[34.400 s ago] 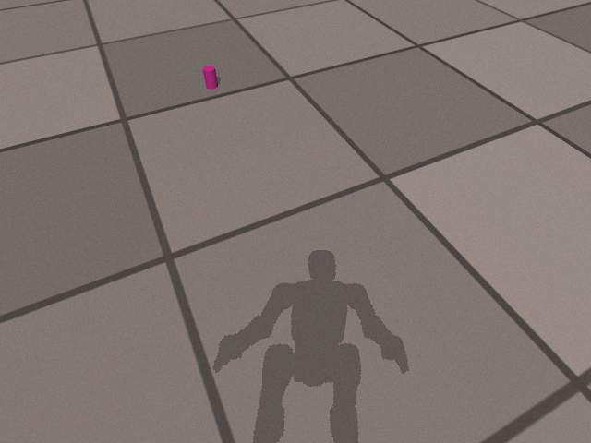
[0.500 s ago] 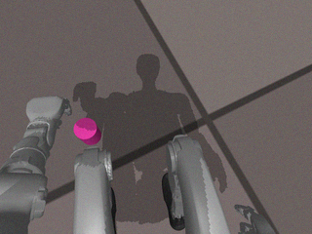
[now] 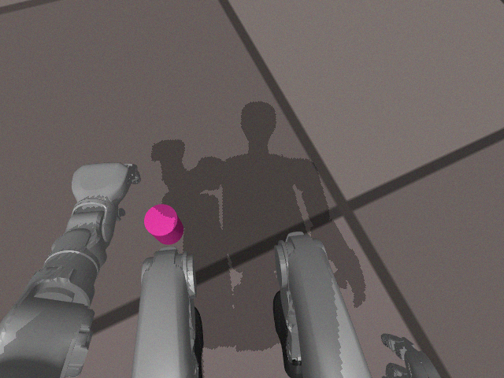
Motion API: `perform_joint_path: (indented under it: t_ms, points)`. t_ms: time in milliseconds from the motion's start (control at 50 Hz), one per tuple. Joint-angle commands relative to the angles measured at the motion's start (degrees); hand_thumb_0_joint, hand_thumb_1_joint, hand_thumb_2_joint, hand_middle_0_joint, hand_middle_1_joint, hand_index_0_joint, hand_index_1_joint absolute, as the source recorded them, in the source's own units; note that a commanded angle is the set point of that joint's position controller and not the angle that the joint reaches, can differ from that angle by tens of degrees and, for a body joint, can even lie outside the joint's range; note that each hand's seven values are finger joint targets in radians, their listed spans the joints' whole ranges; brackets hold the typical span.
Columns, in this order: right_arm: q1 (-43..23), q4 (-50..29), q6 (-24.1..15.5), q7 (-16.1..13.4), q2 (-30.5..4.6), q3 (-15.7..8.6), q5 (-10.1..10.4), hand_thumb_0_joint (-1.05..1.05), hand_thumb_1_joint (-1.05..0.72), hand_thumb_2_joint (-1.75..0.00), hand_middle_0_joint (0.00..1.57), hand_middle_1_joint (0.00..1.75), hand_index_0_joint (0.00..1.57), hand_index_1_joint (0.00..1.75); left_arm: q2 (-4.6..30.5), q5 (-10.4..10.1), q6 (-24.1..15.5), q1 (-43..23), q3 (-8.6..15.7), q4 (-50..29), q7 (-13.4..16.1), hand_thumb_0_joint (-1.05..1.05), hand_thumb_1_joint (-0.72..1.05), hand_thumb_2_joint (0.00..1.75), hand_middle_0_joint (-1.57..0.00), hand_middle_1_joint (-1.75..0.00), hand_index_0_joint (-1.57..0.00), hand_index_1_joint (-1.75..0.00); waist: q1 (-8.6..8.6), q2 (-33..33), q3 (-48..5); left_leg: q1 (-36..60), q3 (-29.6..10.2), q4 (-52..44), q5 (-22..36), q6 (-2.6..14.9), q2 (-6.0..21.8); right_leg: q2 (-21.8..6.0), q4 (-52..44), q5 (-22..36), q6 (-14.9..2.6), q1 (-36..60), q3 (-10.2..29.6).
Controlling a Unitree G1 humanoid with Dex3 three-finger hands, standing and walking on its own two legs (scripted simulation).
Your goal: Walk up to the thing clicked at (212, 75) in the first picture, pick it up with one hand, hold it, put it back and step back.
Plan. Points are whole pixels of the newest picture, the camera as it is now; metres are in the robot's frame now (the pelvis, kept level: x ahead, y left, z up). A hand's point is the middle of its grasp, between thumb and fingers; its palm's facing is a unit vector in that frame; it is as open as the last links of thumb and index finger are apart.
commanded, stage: go down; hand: left
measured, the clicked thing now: (165, 225) +0.42 +0.17 -0.36
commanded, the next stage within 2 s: none
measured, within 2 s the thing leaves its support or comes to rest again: neither
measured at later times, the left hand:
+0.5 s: hand (76, 193) +0.40 +0.24 -0.04, palm faces -0.35 -0.02 -0.94, open 11.2 cm
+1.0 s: hand (31, 180) +0.39 +0.26 +0.04, palm faces -0.39 -0.02 -0.92, open 13.1 cm
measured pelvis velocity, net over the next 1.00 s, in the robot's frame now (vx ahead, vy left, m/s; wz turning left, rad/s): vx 0.02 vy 0.00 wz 0.03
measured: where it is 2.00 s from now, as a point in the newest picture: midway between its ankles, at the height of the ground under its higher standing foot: (242, 358)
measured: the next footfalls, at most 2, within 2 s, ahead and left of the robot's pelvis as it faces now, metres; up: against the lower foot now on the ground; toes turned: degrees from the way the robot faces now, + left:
none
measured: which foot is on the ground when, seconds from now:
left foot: down 0.00-1.00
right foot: down 0.00-1.00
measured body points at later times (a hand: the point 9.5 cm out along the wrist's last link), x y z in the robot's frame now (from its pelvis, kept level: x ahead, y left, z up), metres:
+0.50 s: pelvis +0.00 +0.00 +0.06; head +0.16 +0.00 +0.49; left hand +0.41 +0.24 +0.02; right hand +0.12 -0.27 -0.08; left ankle +0.08 +0.12 -0.39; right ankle +0.10 -0.13 -0.39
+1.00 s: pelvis +0.02 +0.00 +0.14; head +0.16 +0.02 +0.57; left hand +0.41 +0.26 +0.09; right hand +0.14 -0.27 +0.02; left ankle +0.08 +0.12 -0.39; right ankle +0.10 -0.13 -0.39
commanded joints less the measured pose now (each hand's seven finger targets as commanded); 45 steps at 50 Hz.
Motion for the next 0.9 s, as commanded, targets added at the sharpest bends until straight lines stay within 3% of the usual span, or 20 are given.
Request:
perform_joint_path:
  t_ms: [0,60,140,160,180,260,300,320,360,420,440,480,560,600,680,720,760,820,840,880]
  points:
    - [5.4,-4.0,-0.7,-1.4,-11.0,-3.3,1.0,0.00,-0.90,-0.90,0.20,0.30,0.20,0.30,4.4,-1.8,2.6,-12.4,-1.3,-5.4,2.0,0.00,0.18,0.42,-0.71,-0.38,-0.71,-0.38,-2.07,-0.5,-25.3,23.5,2.5,-19.0,1.8,2.16,-1.2,2.1,-17.8,4.2,-4.44,18.1,-4.2]
    - [4.8,-3.7,-1.5,-1.6,-10.8,-2.5,0.6,0.00,-0.91,-0.90,0.20,0.30,0.20,0.30,2.6,-2.2,2.9,-12.0,-2.5,-0.7,2.1,0.00,0.16,0.45,-0.61,-0.56,-0.64,-0.55,-3.35,-3.7,-20.4,18.9,3.0,-18.2,0.9,2.66,-1.5,2.1,-18.5,2.7,-4.16,17.7,-3.3]
    - [4.4,-3.2,-2.7,-1.8,-10.5,-2.4,-0.1,0.00,-0.91,-0.90,0.20,0.30,0.20,0.30,9.2,0.7,0.9,-18.7,1.0,-5.5,3.9,0.00,0.00,0.56,-0.55,-0.61,-0.55,-0.61,-2.00,1.9,-25.8,21.9,4.1,-17.0,3.6,2.14,-1.7,1.8,-17.2,4.2,-4.41,18.8,-2.5]
    - [4.3,-2.8,-2.7,-1.9,-10.2,-2.5,-0.3,0.00,-0.91,-0.90,0.20,0.30,0.20,0.30,12.3,1.4,0.0,-21.2,2.8,-11.0,4.7,0.00,-0.01,0.59,-0.53,-0.64,-0.53,-0.64,-0.94,4.0,-29.7,24.0,4.5,-17.2,4.3,1.96,-1.8,2.0,-17.4,4.4,-4.54,20.6,-2.1]
    - [3.5,-3.7,-2.9,-1.9,-10.1,-2.6,-0.1,0.00,-0.92,-0.90,0.20,0.30,0.20,0.30,11.4,2.3,0.2,-17.4,2.8,-9.1,5.2,0.00,-0.02,0.59,-0.52,-0.65,-0.52,-0.65,-0.29,5.0,-32.8,26.8,4.7,-17.9,5.5,1.68,-2.0,1.8,-17.4,5.3,-4.73,22.1,-2.0]
    - [2.9,-6.2,-3.0,-2.4,-11.0,-4.4,0.3,0.00,-0.92,-0.90,0.20,0.30,0.20,0.30,13.9,1.2,2.0,-13.7,5.8,-22.0,7.5,0.00,-0.13,0.73,-0.49,-0.67,-0.45,-0.70,1.42,10.9,-42.9,37.0,5.0,-21.7,8.2,0.78,-1.7,1.2,-18.9,8.3,-4.86,25.2,-1.9]
    - [2.6,-6.8,-2.3,-2.9,-10.1,-4.5,0.5,0.00,-0.92,-0.90,0.20,0.30,0.20,0.30,14.2,0.6,4.0,-14.1,5.8,-24.1,7.3,0.00,-0.18,0.76,-0.47,-0.67,-0.42,-0.72,0.65,8.1,-42.4,36.4,4.9,-22.9,6.9,1.21,-1.5,1.7,-22.2,6.7,-4.51,27.2,-1.6]
    - [2.6,-6.4,-1.7,-3.2,-9.8,-4.3,0.7,0.00,-0.92,-0.91,0.20,0.30,0.20,0.30,13.1,0.3,5.6,-11.4,5.2,-19.8,6.5,0.00,-0.19,0.79,-0.48,-0.67,-0.42,-0.73,-0.24,5.7,-38.8,35.0,4.9,-23.4,5.8,1.40,-1.5,1.7,-24.1,5.6,-4.17,27.7,-1.4]
    - [2.2,-6.4,-0.8,-3.7,-8.3,-3.9,0.7,0.00,-0.92,-0.91,0.20,0.30,0.20,0.30,10.7,-2.2,7.8,-10.3,3.0,-16.1,4.3,0.00,-0.17,0.80,-0.48,-0.68,-0.43,-0.73,-1.54,1.6,-34.2,33.1,4.5,-25.0,2.6,2.04,-1.7,2.1,-27.6,1.4,-3.82,30.2,-0.8]
    - [1.8,-7.1,0.2,-4.4,-7.9,-3.7,1.5,0.00,-0.91,-0.90,0.20,0.30,0.20,0.30,9.5,-7.9,9.7,-5.6,1.6,-15.5,-0.1,0.00,-0.17,0.78,-0.46,-0.69,-0.42,-0.73,-0.85,-2.8,-30.0,32.8,3.7,-28.0,1.1,2.52,-1.7,2.0,-30.4,-0.9,-3.49,33.9,-0.6]
    - [1.8,-7.4,0.4,-4.7,-8.2,-3.9,1.9,0.00,-0.91,-0.90,0.20,0.30,0.20,0.30,8.6,-8.8,9.7,-6.9,0.3,-18.3,-1.8,0.00,-0.16,0.79,-0.46,-0.70,-0.42,-0.74,-0.96,-2.2,-31.3,34.0,3.6,-28.7,1.7,2.46,-1.6,2.2,-31.0,0.1,-3.48,35.8,-0.6]
    - [2.5,-7.5,0.6,-5.2,-8.5,-3.5,2.8,0.00,-0.91,-0.90,0.20,0.30,0.20,0.30,7.0,-10.0,9.7,-4.3,-1.4,-17.0,-5.1,0.00,-0.18,0.78,-0.44,-0.72,-0.41,-0.75,-1.93,-4.6,-26.8,33.2,3.1,-29.3,2.2,2.59,-1.4,2.1,-31.3,2.1,-3.28,36.2,-1.0]
    - [3.3,-7.4,0.3,-5.8,-8.8,-3.0,3.9,0.00,-0.92,-0.90,0.20,0.30,0.20,0.30,9.7,-8.6,6.3,-5.8,-0.8,-17.8,-8.1,0.00,-0.22,0.80,-0.42,-0.74,-0.39,-0.78,-1.66,-5.4,-22.0,33.6,3.4,-30.3,6.3,2.62,-1.1,2.1,-32.2,6.9,-3.35,37.1,-1.1]
    - [3.4,-7.8,0.2,-5.7,-8.4,-2.8,4.1,0.00,-0.92,-0.90,0.20,0.30,0.20,0.30,12.2,-6.9,4.3,-3.4,1.4,-17.0,-7.8,0.00,-0.25,0.75,-0.37,-0.77,-0.35,-0.79,0.33,-3.1,-21.1,35.2,4.0,-31.5,7.9,2.29,-1.3,1.9,-32.6,7.7,-3.66,37.4,-0.9]
    - [2.6,-8.5,0.4,-5.6,-7.7,-3.0,3.9,0.00,-0.92,-0.91,0.20,0.30,0.20,0.30,13.2,-3.5,0.8,-5.1,2.5,-21.4,-5.8,0.00,-0.32,0.79,-0.33,-0.80,-0.30,-0.83,1.56,3.0,-24.9,40.8,4.5,-33.6,9.7,1.75,-1.5,1.8,-33.3,8.8,-4.15,37.8,-0.6]
    - [3.5,-8.3,0.6,-5.5,-8.2,-3.3,3.7,0.00,-0.92,-0.91,0.20,0.30,0.20,0.30,14.9,-1.4,0.3,-2.7,4.7,-22.9,-4.3,0.00,-0.35,0.82,-0.32,-0.80,-0.28,-0.84,2.62,5.7,-28.6,45.6,3.9,-35.3,12.4,1.14,-1.4,1.4,-33.0,10.7,-4.32,38.4,-1.1]
    - [3.6,-7.9,0.8,-5.5,-8.4,-3.5,3.7,0.00,-0.92,-0.91,0.20,0.30,0.20,0.30,14.8,-0.5,0.2,-4.8,5.0,-24.1,-3.2,0.00,-0.38,0.85,-0.31,-0.79,-0.26,-0.84,2.13,6.0,-30.5,48.8,3.1,-36.8,13.3,0.79,-0.9,1.5,-33.0,11.6,-4.36,38.5,-1.9]
    - [4.9,-7.1,0.7,-5.7,-8.6,-4.0,3.5,0.00,-0.91,-0.91,0.20,0.30,0.20,0.30,14.0,-0.6,1.3,-8.8,4.4,-25.6,-2.3,0.00,-0.40,0.89,-0.30,-0.77,-0.24,-0.84,1.14,5.5,-32.6,52.8,2.7,-38.7,14.5,0.94,-0.6,1.6,-35.3,13.1,-4.15,40.5,-2.4]
    - [4.9,-6.9,0.7,-5.9,-8.9,-4.2,3.5,0.00,-0.91,-0.91,0.20,0.30,0.20,0.30,14.9,-0.8,1.8,-7.6,5.3,-23.8,-2.1,0.00,-0.42,0.91,-0.30,-0.77,-0.23,-0.84,1.11,5.0,-31.5,53.3,2.1,-39.8,13.5,0.79,-0.5,1.4,-35.8,12.2,-4.07,40.7,-2.4]
    - [4.7,-6.5,0.6,-6.1,-8.5,-3.9,3.4,0.00,-0.91,-0.90,0.20,0.30,0.20,0.30,12.3,-2.0,2.9,-6.4,3.2,-20.7,-2.3,0.00,-0.42,0.92,-0.29,-0.77,-0.22,-0.84,0.23,3.1,-26.5,52.2,1.8,-41.7,9.4,1.01,-0.4,1.5,-38.4,9.0,-3.83,40.7,-2.4]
